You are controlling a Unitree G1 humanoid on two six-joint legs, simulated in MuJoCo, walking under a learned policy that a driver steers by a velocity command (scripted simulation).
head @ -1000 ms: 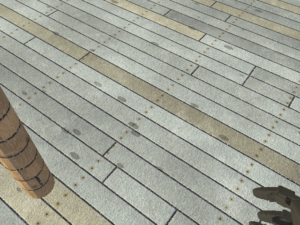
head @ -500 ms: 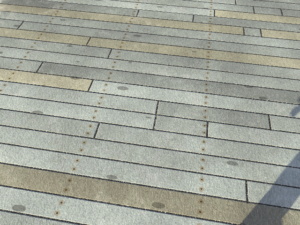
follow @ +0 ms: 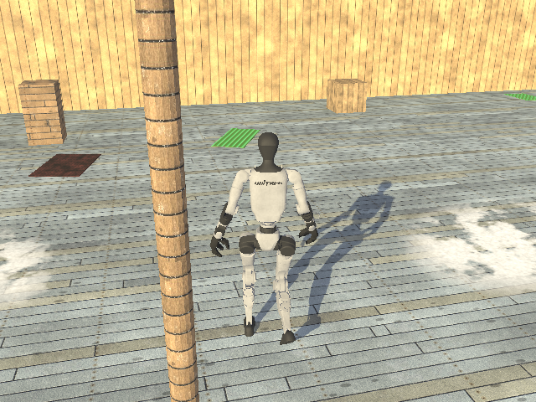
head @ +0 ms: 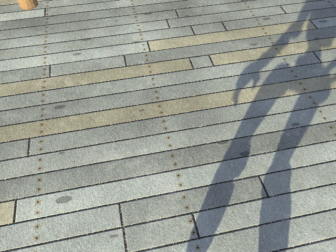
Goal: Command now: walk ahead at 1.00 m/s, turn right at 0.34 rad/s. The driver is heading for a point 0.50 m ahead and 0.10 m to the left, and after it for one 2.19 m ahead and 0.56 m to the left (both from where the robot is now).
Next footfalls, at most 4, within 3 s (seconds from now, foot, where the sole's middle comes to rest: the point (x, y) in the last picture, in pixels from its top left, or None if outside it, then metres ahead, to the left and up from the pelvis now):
0.34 right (207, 237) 0.52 -0.11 -0.76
0.76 left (155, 181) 0.76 0.11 -0.76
1.24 right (193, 159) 0.88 -0.06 -0.76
1.56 left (158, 202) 0.67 0.09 -0.76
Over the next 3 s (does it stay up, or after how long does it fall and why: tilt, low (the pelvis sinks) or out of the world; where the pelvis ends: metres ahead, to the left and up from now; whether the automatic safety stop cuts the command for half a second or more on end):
stays up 1.08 0.26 -0.01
